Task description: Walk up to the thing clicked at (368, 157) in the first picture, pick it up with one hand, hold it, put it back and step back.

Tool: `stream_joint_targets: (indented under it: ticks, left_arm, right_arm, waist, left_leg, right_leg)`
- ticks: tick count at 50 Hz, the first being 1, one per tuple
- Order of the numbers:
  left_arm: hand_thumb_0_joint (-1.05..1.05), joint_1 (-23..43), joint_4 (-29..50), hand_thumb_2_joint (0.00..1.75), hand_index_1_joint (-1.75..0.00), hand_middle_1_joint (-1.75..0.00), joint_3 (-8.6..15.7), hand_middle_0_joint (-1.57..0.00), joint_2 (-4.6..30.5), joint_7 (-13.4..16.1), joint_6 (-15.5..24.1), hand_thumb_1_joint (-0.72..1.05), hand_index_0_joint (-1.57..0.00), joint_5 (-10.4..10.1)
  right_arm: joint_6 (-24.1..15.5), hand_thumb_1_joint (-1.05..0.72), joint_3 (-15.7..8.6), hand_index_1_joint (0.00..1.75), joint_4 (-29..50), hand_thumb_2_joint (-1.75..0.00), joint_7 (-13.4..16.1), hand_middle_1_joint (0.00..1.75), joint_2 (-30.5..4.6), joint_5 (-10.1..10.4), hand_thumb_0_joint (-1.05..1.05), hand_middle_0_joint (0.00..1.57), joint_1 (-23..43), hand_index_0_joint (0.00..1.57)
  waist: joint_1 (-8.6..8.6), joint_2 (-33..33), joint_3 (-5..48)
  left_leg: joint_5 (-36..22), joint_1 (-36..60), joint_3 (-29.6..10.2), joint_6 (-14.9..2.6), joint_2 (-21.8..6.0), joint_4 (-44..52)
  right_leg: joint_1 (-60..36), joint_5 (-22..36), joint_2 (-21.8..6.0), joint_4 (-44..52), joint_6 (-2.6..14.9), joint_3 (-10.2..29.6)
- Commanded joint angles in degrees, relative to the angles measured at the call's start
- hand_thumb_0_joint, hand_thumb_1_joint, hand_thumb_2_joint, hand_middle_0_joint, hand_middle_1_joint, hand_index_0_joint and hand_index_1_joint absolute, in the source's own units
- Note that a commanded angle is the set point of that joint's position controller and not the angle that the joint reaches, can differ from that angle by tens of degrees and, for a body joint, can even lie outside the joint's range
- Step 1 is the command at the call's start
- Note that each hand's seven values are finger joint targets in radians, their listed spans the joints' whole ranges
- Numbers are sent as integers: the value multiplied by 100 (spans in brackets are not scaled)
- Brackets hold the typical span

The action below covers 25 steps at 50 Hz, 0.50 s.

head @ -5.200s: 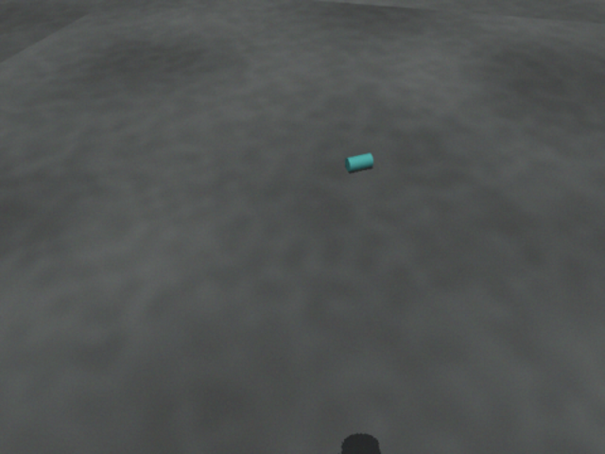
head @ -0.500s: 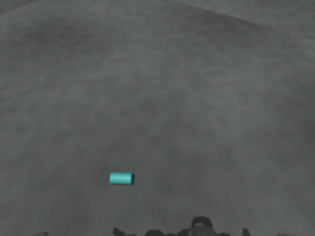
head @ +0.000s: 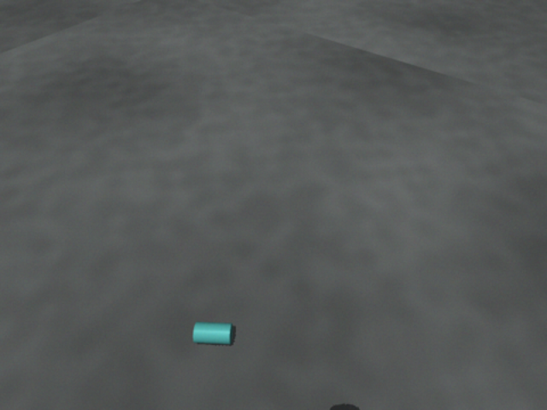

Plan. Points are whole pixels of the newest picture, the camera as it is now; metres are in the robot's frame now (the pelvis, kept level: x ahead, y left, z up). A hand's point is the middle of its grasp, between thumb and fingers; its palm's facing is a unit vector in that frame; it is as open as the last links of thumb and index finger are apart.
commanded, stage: walk up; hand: left
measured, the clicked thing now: (213, 332) +0.50 +0.24 -0.73
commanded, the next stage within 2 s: stand in 0.86 s
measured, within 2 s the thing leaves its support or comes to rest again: neither
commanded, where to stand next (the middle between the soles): +0.11 +0.02 m, yaw -1 degrees
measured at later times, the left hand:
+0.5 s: hand out of the picture +0.10 +0.25 -0.14, palm faces -0.08 -0.92 -0.38, open 7.4 cm
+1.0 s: hand out of the picture +0.12 +0.24 -0.14, palm faces -0.07 -0.93 -0.35, open 7.4 cm
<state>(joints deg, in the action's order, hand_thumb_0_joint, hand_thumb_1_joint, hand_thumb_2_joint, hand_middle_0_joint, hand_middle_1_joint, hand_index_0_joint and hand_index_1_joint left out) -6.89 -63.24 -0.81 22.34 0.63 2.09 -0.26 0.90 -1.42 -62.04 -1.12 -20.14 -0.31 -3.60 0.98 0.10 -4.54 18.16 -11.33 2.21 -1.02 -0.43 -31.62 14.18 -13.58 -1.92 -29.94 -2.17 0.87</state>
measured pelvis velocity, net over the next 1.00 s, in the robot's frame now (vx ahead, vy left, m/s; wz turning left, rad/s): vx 0.01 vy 0.00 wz -0.03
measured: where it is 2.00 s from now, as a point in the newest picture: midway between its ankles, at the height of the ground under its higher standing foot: outside the picture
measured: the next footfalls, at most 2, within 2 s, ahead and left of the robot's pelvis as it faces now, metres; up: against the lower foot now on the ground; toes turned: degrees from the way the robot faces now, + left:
none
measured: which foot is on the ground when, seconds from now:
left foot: down 0.00-1.00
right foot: down 0.00-1.00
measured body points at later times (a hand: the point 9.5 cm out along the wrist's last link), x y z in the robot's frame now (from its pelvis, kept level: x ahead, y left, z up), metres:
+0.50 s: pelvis +0.01 +0.00 +0.01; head +0.03 -0.01 +0.46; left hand +0.11 +0.30 -0.11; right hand +0.09 -0.32 -0.12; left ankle -0.01 +0.11 -0.73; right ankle +0.03 -0.15 -0.73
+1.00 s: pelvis +0.01 +0.00 +0.01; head +0.03 -0.01 +0.46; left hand +0.12 +0.29 -0.12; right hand +0.09 -0.31 -0.12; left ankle -0.01 +0.11 -0.73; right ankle +0.03 -0.15 -0.73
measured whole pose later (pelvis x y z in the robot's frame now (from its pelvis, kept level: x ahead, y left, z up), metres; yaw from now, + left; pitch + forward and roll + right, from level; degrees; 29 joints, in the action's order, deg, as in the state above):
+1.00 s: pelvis +0.01 +0.00 +0.01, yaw -2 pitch -2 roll +0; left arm -3.8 -64.3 -0.4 20.1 0.1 0.5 0.4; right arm 0.3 -1.8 -64.4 -0.7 -19.8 -0.6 -4.4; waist -1.1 0.0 -3.2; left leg 13.2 -4.2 3.7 -0.4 -0.4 -19.5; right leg 8.8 -9.6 -1.7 -20.4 -2.0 2.1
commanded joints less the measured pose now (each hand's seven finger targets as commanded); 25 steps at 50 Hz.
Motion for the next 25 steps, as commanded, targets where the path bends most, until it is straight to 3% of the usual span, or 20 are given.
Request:
stream_joint_targets:
  ticks: [1, 7, 13, 25]
  left_arm:
    - [0, 241, 256, 90, -30, -30, 251, -20, 1240, 119, 116, 90, -20, 2]
    - [0, 377, 205, 90, -30, -30, 247, -20, 1207, 111, 100, 90, -20, 25]
    - [0, 542, 197, 90, -30, -30, 256, -20, 1171, 84, 75, 90, -20, 69]
    - [0, 543, 246, 90, -30, -30, 302, -20, 1154, 77, 55, 90, -20, 93]
  right_arm:
    - [-127, -90, -293, 30, 326, -90, 79, 30, -1392, 37, 0, 20, 409, 20]
    - [-112, -90, -297, 30, 264, -90, 67, 30, -1331, 34, 0, 20, 513, 20]
    - [-101, -90, -290, 30, 239, -90, 38, 30, -1318, 6, 0, 20, 578, 20]
    - [-111, -90, -301, 30, 220, -90, 29, 30, -1322, -27, 0, 20, 399, 20]
  waist:
    - [-46, -140, 770]
    - [-57, -32, 792]
    - [-72, -20, 566]
    - [-83, 44, 710]
  left_leg:
    - [-1384, 299, -558, -231, -695, 852]
    - [-1452, 529, -427, -167, -680, 1044]
    - [-780, 370, -437, -129, -673, 1397]
    - [-902, 519, -338, -111, -629, 1423]
  right_leg:
    - [-363, 1509, -420, 423, 322, 285]
    - [-455, 1688, -499, 623, 291, 363]
    - [-443, 1159, -454, 859, 265, 430]
    - [-587, 1292, -462, 936, 279, 453]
